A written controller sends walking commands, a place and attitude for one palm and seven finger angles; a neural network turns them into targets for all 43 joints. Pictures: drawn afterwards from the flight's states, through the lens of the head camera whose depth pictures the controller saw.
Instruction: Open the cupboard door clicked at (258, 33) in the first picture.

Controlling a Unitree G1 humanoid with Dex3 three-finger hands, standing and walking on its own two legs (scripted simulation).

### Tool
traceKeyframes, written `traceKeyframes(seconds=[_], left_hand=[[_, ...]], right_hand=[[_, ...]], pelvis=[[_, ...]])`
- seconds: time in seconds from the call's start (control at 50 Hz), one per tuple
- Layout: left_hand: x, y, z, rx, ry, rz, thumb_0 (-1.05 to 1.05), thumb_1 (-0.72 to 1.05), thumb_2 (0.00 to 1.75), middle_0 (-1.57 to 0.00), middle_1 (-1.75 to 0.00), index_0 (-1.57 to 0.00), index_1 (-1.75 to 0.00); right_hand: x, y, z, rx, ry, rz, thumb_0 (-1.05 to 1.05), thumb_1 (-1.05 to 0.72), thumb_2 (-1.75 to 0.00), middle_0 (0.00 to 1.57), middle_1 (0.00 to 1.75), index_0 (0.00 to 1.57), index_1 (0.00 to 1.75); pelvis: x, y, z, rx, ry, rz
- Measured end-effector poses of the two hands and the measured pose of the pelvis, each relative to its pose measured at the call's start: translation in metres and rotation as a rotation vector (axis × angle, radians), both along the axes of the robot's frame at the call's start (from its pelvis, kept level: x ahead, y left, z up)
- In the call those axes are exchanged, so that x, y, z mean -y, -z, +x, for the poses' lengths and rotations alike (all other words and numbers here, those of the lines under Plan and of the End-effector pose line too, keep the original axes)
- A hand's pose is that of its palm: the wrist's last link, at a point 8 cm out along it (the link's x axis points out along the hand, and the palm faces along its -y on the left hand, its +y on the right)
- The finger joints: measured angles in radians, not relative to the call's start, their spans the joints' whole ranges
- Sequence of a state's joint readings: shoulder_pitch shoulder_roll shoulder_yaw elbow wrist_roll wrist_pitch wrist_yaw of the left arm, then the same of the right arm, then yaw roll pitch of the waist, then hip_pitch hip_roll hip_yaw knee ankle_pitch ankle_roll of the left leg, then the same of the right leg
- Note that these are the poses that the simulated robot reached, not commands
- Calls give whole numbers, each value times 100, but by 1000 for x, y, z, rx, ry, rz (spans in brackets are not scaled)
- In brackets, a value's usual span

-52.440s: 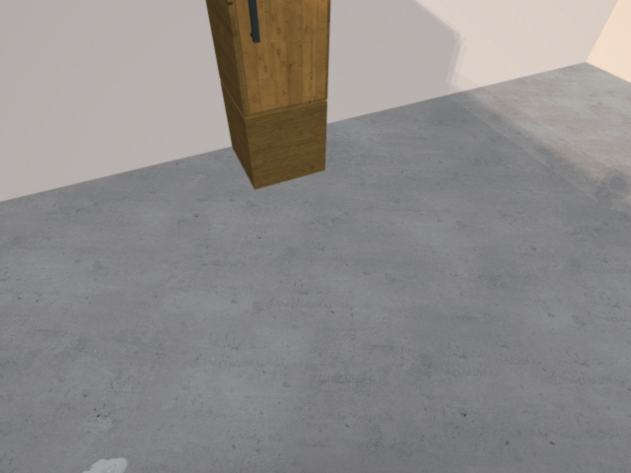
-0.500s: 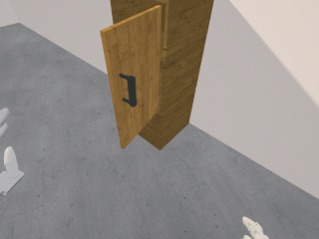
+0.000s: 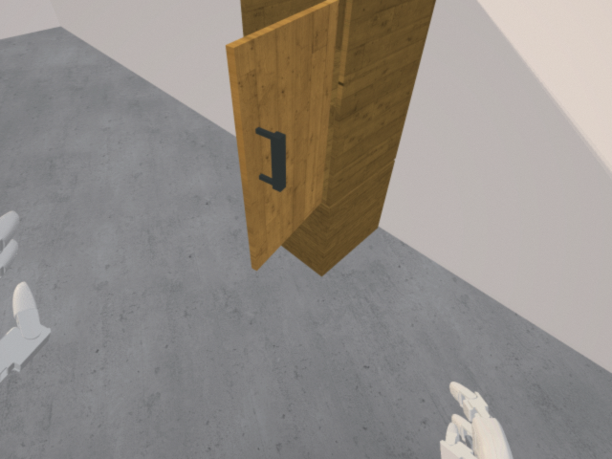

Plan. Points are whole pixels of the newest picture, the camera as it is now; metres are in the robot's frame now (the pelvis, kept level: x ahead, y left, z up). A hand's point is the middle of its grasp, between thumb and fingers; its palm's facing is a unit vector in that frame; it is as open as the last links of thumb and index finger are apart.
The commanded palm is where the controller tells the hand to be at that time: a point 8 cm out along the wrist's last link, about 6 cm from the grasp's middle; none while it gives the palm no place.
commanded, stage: stop stepping back and stand still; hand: left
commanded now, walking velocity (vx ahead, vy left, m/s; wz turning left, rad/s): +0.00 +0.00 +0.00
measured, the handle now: (270, 159) +0.68 +0.12 +0.01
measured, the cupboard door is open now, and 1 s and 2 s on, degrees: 100 100 100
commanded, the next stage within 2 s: let the arm hang, fingers relaxed in 0.12 s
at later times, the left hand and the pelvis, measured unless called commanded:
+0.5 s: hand out of the picture +0.08 +0.19 -0.16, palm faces -0.07 -0.97 -0.22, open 7.4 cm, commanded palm none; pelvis -0.01 +0.00 -0.01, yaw +0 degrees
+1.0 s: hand out of the picture +0.01 +0.22 -0.16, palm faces +0.02 -0.95 -0.32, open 7.4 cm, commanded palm none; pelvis +0.01 -0.02 +0.00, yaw +1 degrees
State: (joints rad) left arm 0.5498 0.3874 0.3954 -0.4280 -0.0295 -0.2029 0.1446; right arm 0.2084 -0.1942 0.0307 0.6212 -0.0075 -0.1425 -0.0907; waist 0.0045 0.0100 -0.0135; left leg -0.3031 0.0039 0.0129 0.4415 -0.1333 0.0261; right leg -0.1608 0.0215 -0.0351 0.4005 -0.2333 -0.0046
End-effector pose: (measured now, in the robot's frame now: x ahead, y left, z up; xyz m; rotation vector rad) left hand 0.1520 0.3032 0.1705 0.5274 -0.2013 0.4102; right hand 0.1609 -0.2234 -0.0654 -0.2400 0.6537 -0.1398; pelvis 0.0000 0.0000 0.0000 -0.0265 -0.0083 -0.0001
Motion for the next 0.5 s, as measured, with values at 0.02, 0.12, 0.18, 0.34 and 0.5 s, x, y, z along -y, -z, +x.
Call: traceKeyframes(seconds=[0.02, 0.12, 0.18, 0.34, 0.5], left_hand=[[-1, 1, 0, -3, -8, -5, 2, 89, 90, -21, -30, -21, -30], [-1, 4, 1, -13, -23, -23, 2, 89, 90, -21, -30, -21, -30], [2, 3, 4, -16, -11, -19, 2, 89, 90, -21, -30, -21, -30], [0, 138, 25, -574, -5, -169, 0, 90, 90, -20, -30, -20, -30], [67, 303, -81, -1320, -32, -479, 1, 91, 90, -20, -30, -20, -30]], right_hand=[[1, 1, -1, -6, 1, -2, 1, -90, -90, 21, 30, 20, 30], [3, 5, -7, -33, 6, -9, 1, -90, -90, 21, 30, 20, 30], [4, 7, -10, -43, 12, -8, 1, -90, -90, 21, 30, 20, 30], [25, 48, -21, -212, -21, 24, 1, -90, -90, 21, 30, 20, 30], [57, 58, -91, -468, 86, -31, 1, -91, -90, 20, 29, 20, 29]], pelvis=[[0, 0, 0, 0, -1, 0], [-1, -1, -1, 0, -4, 3], [-1, -1, 1, -2, -4, 5], [-5, 9, -5, -11, -17, 4], [3, 9, -8, 15, -7, 17]])
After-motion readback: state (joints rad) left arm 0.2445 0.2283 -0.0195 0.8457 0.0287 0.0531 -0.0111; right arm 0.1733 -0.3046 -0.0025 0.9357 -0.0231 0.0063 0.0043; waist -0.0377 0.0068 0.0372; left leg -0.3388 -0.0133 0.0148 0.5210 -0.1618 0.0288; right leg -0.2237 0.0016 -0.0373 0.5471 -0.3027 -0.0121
